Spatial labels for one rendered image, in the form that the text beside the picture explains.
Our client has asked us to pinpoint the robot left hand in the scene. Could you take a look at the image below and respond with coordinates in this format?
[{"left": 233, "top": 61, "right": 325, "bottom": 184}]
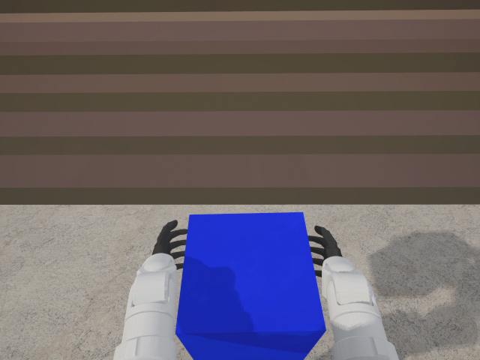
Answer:
[{"left": 152, "top": 220, "right": 188, "bottom": 270}]

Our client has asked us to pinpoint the robot left forearm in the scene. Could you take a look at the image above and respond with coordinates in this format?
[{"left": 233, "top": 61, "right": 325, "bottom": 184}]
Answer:
[{"left": 113, "top": 253, "right": 178, "bottom": 360}]

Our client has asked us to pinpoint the robot right forearm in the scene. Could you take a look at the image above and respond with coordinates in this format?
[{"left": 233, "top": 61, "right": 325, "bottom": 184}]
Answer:
[{"left": 322, "top": 256, "right": 399, "bottom": 360}]

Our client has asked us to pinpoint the carton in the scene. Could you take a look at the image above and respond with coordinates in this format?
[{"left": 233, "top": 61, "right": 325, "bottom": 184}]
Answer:
[{"left": 175, "top": 212, "right": 326, "bottom": 360}]

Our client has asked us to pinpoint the robot right hand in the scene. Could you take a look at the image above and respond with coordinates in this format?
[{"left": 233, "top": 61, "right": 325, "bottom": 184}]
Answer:
[{"left": 308, "top": 226, "right": 343, "bottom": 277}]

